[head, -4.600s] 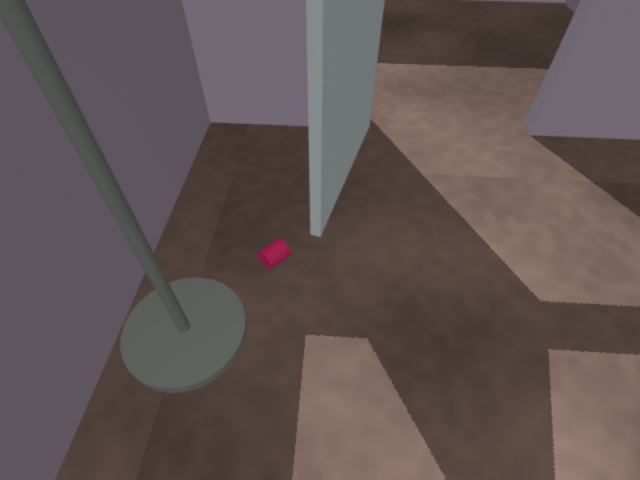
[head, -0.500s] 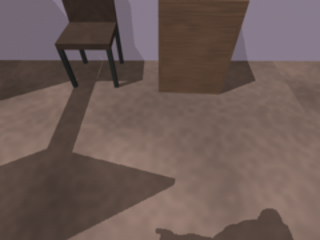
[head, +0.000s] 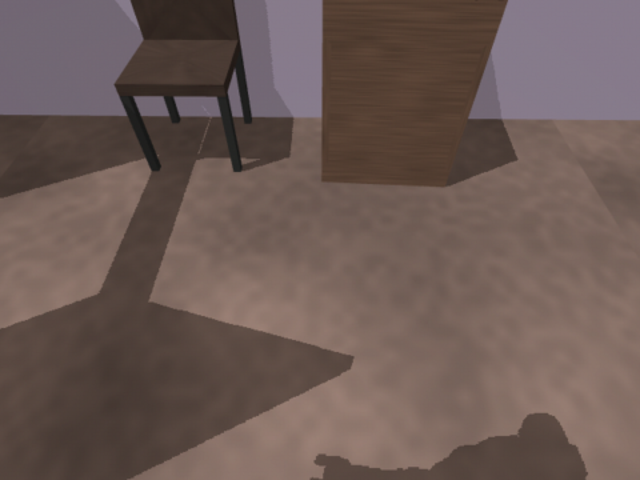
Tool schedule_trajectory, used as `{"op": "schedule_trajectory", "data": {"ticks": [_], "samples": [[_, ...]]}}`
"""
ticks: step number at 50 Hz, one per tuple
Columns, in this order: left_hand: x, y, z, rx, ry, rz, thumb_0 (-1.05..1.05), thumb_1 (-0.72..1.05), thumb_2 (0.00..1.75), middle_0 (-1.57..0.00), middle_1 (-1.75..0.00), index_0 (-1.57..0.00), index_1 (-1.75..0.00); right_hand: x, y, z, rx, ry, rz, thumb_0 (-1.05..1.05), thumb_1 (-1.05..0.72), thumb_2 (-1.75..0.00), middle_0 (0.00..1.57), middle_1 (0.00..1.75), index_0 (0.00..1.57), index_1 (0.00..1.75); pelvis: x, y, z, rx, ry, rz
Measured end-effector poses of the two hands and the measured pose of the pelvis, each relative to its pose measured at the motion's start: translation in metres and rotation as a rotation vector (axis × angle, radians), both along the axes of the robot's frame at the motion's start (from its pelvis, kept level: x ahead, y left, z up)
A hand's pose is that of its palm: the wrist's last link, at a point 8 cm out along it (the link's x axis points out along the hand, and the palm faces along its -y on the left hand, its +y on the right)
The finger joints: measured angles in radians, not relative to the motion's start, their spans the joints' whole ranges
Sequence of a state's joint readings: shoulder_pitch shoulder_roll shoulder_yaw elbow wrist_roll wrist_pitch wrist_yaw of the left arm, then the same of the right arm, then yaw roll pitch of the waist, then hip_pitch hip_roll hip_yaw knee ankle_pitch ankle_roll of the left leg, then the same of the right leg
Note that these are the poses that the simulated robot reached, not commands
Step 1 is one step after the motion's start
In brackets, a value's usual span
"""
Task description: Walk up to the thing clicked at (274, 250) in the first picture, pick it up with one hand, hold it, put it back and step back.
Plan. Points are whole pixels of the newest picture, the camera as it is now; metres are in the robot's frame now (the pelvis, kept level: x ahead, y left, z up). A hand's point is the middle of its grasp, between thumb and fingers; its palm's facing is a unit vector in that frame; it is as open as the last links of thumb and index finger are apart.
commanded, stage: stand
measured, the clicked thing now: out of the picture -0.16 +0.99 -0.74
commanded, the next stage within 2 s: none
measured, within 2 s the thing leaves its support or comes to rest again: neither
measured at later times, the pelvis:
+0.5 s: pelvis +0.00 +0.00 +0.00, yaw +1 degrees
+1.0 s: pelvis +0.01 +0.00 +0.00, yaw +2 degrees
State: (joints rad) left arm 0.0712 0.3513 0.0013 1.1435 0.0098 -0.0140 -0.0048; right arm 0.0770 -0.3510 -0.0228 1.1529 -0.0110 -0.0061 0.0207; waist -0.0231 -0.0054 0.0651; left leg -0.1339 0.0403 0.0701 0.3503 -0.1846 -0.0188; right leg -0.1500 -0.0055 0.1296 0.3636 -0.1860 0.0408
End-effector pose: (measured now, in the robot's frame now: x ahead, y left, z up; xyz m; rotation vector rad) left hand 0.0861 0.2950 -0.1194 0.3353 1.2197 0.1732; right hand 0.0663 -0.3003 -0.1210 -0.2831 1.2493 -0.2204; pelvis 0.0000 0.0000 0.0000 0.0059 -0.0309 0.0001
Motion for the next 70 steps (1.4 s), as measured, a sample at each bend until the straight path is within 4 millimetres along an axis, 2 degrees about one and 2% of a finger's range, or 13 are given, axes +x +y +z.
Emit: {"op": "schedule_trajectory", "data": {"ticks": [21,37,60,70], "samples": [[-0.01,0.004,0.0,-0.002,0.0,0.036,0.01,0.9,0.9,-0.21,-0.3,-0.21,-0.3,0.02,0.003,0.004,-0.006,-0.04,0.029,0.01,-0.91,-0.9,0.2,0.3,0.21,0.3,0.005,0.002,0.001,-0.004,-0.007,0.018],[-0.022,0.008,0.0,0.004,0.027,0.05,0.01,0.9,0.9,-0.21,-0.3,-0.21,-0.3,0.013,0.007,0.001,0.003,-0.006,0.035,0.01,-0.91,-0.9,0.2,0.3,0.21,0.3,0.006,0.003,0.001,-0.002,-0.003,0.028],[-0.013,0.009,0.0,0.0,0.005,0.048,0.0,0.9,0.9,-0.21,-0.3,-0.21,-0.3,0.023,0.008,0.004,-0.008,-0.02,0.045,0.01,-0.91,-0.9,0.2,0.3,0.21,0.3,0.011,0.005,0.001,-0.003,-0.005,0.037],[-0.015,0.01,0.0,0.002,0.004,0.048,0.0,0.9,0.9,-0.21,-0.3,-0.21,-0.3,0.025,0.009,0.004,-0.006,-0.025,0.048,0.01,-0.91,-0.9,0.2,0.3,0.21,0.3,0.01,0.005,0.001,-0.004,-0.006,0.039]]}}
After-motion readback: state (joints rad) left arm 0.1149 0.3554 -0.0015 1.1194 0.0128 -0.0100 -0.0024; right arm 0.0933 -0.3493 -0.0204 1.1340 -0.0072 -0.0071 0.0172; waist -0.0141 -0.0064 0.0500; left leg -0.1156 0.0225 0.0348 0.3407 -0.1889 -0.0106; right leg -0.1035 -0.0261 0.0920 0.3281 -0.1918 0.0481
